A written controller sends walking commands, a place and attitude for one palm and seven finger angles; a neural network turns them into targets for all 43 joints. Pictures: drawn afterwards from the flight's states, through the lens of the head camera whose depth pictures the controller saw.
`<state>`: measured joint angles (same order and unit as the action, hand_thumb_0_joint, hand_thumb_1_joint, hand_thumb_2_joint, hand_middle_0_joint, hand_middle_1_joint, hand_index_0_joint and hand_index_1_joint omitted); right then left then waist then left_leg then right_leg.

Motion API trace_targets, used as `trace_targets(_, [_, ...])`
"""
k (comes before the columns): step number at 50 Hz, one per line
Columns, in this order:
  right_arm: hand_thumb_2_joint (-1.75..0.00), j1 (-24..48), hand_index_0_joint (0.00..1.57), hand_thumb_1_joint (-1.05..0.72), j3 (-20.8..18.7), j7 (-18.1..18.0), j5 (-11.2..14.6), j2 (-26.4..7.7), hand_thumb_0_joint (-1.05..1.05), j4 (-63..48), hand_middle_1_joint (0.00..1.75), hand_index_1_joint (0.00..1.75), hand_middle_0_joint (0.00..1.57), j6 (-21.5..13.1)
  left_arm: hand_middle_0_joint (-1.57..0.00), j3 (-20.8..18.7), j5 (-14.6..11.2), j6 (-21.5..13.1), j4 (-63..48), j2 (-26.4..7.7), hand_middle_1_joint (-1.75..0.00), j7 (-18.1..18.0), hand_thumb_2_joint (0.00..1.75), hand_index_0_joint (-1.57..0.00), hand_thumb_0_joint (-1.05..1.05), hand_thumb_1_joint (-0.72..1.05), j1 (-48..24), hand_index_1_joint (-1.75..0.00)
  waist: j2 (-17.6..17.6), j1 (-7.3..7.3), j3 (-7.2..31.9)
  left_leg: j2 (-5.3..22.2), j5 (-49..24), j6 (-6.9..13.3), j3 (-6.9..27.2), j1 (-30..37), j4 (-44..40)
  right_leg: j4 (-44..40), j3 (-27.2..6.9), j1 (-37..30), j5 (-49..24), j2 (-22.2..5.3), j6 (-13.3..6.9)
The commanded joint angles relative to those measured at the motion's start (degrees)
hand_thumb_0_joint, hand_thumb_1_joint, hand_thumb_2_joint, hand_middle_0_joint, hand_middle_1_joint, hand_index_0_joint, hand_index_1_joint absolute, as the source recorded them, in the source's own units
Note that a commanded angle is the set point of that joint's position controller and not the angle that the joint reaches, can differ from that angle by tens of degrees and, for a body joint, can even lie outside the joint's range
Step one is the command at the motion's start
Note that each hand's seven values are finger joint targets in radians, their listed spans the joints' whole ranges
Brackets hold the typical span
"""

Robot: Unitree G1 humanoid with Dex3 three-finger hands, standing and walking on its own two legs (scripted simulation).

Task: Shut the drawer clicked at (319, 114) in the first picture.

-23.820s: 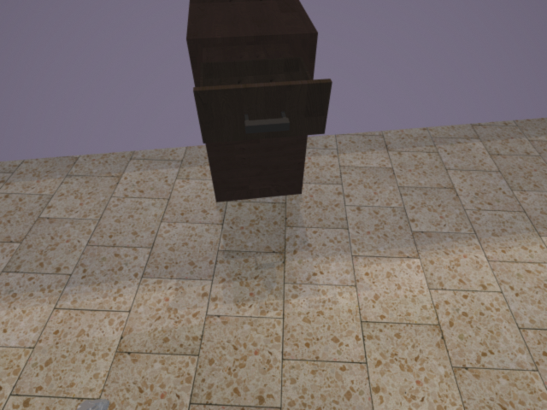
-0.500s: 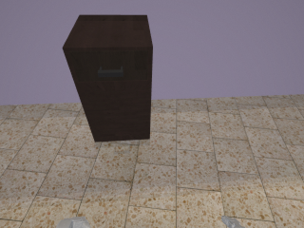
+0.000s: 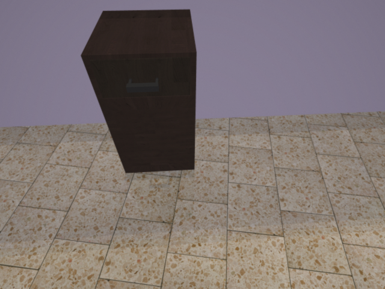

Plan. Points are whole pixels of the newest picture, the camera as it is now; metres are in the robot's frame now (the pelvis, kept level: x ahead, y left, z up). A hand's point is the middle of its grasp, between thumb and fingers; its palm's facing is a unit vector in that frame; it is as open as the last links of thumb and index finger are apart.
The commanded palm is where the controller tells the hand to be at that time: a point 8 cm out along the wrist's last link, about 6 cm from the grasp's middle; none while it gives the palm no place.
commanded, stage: let the arm hang, fingers relaxed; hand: left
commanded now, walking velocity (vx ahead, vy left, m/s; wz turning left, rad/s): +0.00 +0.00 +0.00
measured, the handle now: (143, 84) +0.86 +0.25 -0.09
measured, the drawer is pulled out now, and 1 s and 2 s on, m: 0.00 0.00 0.00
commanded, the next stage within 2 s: look to check the result in 0.38 s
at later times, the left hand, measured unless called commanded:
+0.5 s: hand out of the picture +0.00 +0.15 -0.17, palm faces +0.03 -0.98 -0.19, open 7.4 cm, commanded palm none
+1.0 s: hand out of the picture +0.02 +0.14 -0.17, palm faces +0.03 -0.98 -0.18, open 7.4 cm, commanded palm none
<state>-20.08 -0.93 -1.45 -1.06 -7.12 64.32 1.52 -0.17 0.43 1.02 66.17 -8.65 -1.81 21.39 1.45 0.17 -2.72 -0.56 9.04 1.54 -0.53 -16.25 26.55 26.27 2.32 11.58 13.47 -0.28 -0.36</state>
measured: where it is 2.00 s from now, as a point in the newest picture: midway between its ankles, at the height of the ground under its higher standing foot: outside the picture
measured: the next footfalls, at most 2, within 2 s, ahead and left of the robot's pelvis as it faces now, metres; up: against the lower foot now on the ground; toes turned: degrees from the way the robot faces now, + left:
none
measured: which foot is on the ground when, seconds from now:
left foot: down 0.00-1.00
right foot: down 0.00-1.00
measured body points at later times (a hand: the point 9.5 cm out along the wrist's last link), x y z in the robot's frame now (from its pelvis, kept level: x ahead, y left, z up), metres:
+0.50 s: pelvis +0.01 -0.01 +0.00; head +0.03 -0.02 +0.45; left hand +0.00 +0.21 -0.16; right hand -0.01 -0.22 -0.16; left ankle +0.06 +0.10 -0.74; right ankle +0.01 -0.12 -0.74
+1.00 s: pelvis +0.03 -0.02 +0.00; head +0.04 -0.03 +0.45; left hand +0.02 +0.19 -0.16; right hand +0.01 -0.23 -0.16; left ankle +0.06 +0.10 -0.74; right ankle +0.01 -0.12 -0.74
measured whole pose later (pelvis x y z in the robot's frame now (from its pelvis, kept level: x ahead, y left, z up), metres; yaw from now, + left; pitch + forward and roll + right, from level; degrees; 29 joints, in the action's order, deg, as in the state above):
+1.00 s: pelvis +0.03 -0.02 +0.00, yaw -1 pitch -2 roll +0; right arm -16.0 -1.0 -2.3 -0.9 -7.0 65.4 0.1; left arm -0.4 0.2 -0.4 65.3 -6.9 -2.2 16.4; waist 0.8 0.5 -2.8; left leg 1.0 10.7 -0.3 -0.8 -12.0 24.4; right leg 23.7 1.8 7.5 14.6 1.3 -1.7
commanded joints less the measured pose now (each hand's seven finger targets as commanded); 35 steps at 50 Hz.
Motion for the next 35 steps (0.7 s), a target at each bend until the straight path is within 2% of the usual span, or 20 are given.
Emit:
trace_targets(1, [-0.9,-3.99,0.2,-0.9,-1.05,-0.33,0.05,-4.55,0.0,-1.16,0.3,0.3,0.2,-1.05,-0.2,-1.12,0.21,-1.33,-1.81,-5.36,-0.3,-0.41,0.9,-0.2,0.0,0.9,2.81,-0.3,-1.56,0.08,-3.65,4.4,7.27,1.16,5.83,1.42,-6.07,-8.04,-4.93,6.38,9.84,-4.73,-3.33])
trace_targets(5, [-0.9,-3.75,0.2,-0.9,-1.12,-0.46,-0.03,-3.48,0.0,-1.0,0.3,0.3,0.2,-1.28,-0.2,-1.33,0.3,-1.33,-2.15,-4.35,-0.3,-0.55,0.9,-0.2,0.0,0.9,2.25,-0.3,0.35,-0.04,-4.92,4.79,7.04,1.16,6.4,0.43,-7.1,-6.91,-4.11,5.89,7.22,-4.21,-3.0])
trace_targets(8, [-0.9,-3.48,0.2,-0.9,-1.16,-0.59,0.0,-3.32,0.0,-1.13,0.3,0.3,0.2,-1.64,-0.2,-1.53,0.29,-1.53,-2.65,-3.85,-0.3,-0.56,0.9,-0.2,0.0,0.9,1.63,-0.3,0.24,-0.11,-3.76,4.8,5.41,1.15,6.25,0.65,-7.0,-6.64,-4.33,4.25,4.71,-4.21,-2.89])
trace_targets(9, [-0.9,-3.5,0.2,-0.9,-1.27,-0.62,0.05,-3.45,0.0,-1.22,0.3,0.3,0.2,-1.68,-0.2,-1.58,0.34,-1.64,-2.73,-3.87,-0.3,-0.64,0.9,-0.2,0.0,0.9,1.66,-0.3,-1.0,-0.19,-3.2,5.04,4.1,1.1,6.04,1.0,-6.51,-6.6,-4.1,3.71,3.88,-4.16,-2.87])
trace_targets(11, [-0.9,-3.11,0.2,-0.9,-1.16,-0.67,0.03,-3.2,0.0,-1.02,0.3,0.3,0.2,-1.63,-0.2,-1.46,0.22,-1.59,-2.56,-3.66,-0.3,-0.6,0.9,-0.2,0.0,0.9,1.17,-0.3,-0.17,-0.12,-4.56,4.98,4.66,0.98,5.78,0.88,-6.76,-7.06,-4.27,4.46,4.37,-4.37,-2.84])
trace_targets(13, [-0.9,-3.09,0.2,-0.9,-1.23,-0.7,0.02,-3.16,0.0,-0.98,0.3,0.3,0.2,-1.66,-0.2,-1.56,0.22,-1.66,-2.73,-3.74,-0.3,-0.55,0.9,-0.2,0.0,0.9,0.82,-0.3,0.59,0.04,-4.19,4.87,4.21,0.94,5.6,1.42,-6.62,-7.35,-4.6,4.24,4.1,-4.42,-2.95])
trace_targets(14, [-0.9,-3.23,0.2,-0.9,-1.31,-0.69,0.08,-3.4,0.0,-1.24,0.3,0.3,0.2,-1.59,-0.2,-1.55,0.24,-1.69,-2.86,-3.96,-0.3,-0.6,0.9,-0.2,0.0,0.9,0.87,-0.3,-1.02,0.02,-3.99,5.06,3.85,0.97,5.64,1.51,-6.29,-7.37,-4.42,4.08,4.05,-4.29,-2.92])
trace_targets(19, [-0.9,-2.75,0.2,-0.9,-1.33,-0.69,0.11,-3.79,0.0,-1.13,0.3,0.3,0.2,-1.53,-0.2,-1.61,0.21,-1.75,-3.07,-4.06,-0.3,-0.56,0.9,-0.2,0.0,0.9,0.36,-0.3,-1.35,0.21,-3.45,5.11,2.93,0.79,5.01,2.99,-5.81,-7.94,-4.76,4.25,4.16,-4.48,-2.99])
trace_targets(23, [-0.9,-2.52,0.2,-0.9,-1.11,-0.79,0.18,-4.09,0.0,-0.86,0.3,0.3,0.2,-1.82,-0.2,-1.52,0.06,-1.89,-2.74,-4.35,-0.3,-0.47,0.9,-0.2,0.0,0.9,0.17,-0.3,-0.74,0.24,-1.85,5.24,0.04,0.73,4.81,4.5,-5.68,-7.67,-4.81,2.84,1.44,-4.67,-2.89])
trace_targets(25, [-0.9,-2.05,0.2,-0.9,-1.18,-0.77,0.24,-4.13,0.0,-0.8,0.3,0.3,0.2,-1.68,-0.2,-1.42,0.08,-1.89,-2.46,-4.32,-0.3,-0.55,0.9,-0.2,0.0,0.9,0.25,-0.3,-1.84,0.27,-2.78,5.25,0.09,0.64,4.44,4.61,-5.45,-8.21,-5.03,3.45,1.87,-4.75,-2.87])
trace_targets(30, [-0.9,-1.59,0.2,-0.9,-1.03,-0.84,0.28,-4.4,0.0,-0.45,0.3,0.3,0.2,-1.76,-0.2,-1.33,0.01,-2.04,-2.12,-4.6,-0.3,-0.61,0.9,-0.2,0.0,0.9,0.23,-0.3,-0.67,0.29,-1.84,5.36,-2.5,0.45,3.95,5.75,-4.89,-8.32,-5.31,2.38,-0.59,-4.9,-2.85])
trace_targets(31, [-0.9,-1.65,0.2,-0.9,-1.0,-0.87,0.31,-4.52,0.0,-0.39,0.3,0.3,0.2,-1.82,-0.2,-1.31,-0.04,-2.11,-2.0,-4.64,-0.3,-0.62,0.9,-0.2,0.0,0.9,0.32,-0.3,-1.29,0.31,-0.98,5.44,-2.9,0.46,4.05,6.2,-4.88,-8.28,-5.34,1.76,-1.16,-4.89,-2.81])
trace_targets(35, [-0.9,-1.42,0.2,-0.9,-0.94,-0.96,0.32,-4.53,0.0,-0.1,0.3,0.3,0.2,-1.86,-0.2,-1.25,0.01,-2.11,-1.84,-4.37,-0.3,-0.7,0.9,-0.2,0.0,0.9,0.16,-0.3,-0.99,0.32,-1.69,5.71,-4.05,0.42,3.92,6.27,-5.09,-8.09,-5.16,1.4,-2.9,-4.71,-2.67])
